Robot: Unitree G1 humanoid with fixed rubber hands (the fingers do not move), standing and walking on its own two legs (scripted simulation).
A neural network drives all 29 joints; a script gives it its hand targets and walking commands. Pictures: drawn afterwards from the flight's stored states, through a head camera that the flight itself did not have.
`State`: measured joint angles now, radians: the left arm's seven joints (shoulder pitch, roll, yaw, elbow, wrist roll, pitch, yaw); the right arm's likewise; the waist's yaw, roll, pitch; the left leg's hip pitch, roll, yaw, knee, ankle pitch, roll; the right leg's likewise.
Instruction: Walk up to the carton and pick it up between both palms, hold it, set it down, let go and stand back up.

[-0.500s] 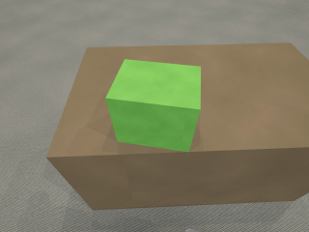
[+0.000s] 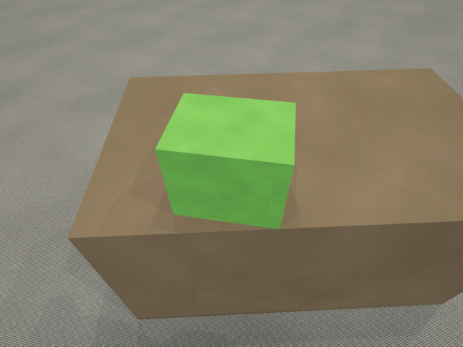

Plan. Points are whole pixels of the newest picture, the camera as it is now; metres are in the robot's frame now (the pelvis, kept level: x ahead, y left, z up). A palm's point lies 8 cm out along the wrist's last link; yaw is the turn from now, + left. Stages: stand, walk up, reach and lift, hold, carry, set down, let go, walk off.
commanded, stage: walk up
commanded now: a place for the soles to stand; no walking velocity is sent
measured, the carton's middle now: (231, 161) +0.52 -0.02 +0.01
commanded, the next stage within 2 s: reach and lift in 0.64 s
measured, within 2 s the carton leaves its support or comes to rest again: neither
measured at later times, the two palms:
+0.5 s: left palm out of the picture +0.07 +0.31 -0.11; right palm out of the picture +0.05 -0.31 -0.11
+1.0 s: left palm out of the picture +0.19 +0.26 -0.10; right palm out of the picture +0.13 -0.30 -0.12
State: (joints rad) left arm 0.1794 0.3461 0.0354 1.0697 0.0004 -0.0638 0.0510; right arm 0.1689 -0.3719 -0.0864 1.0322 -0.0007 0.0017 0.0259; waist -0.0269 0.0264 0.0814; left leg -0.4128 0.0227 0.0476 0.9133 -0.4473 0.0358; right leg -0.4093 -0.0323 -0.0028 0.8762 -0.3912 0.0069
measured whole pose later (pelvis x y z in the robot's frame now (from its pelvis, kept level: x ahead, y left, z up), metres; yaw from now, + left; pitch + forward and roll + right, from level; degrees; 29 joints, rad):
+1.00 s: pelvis -0.02 -0.01 -0.03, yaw +0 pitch -6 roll +0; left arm -0.04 0.35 0.08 0.46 0.00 0.49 0.02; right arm 0.05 -0.32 -0.09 0.79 -0.01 -0.09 0.03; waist -0.03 -0.02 0.27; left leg -0.46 0.03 0.04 1.06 -0.50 0.00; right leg -0.48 -0.04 0.00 1.06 -0.48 0.02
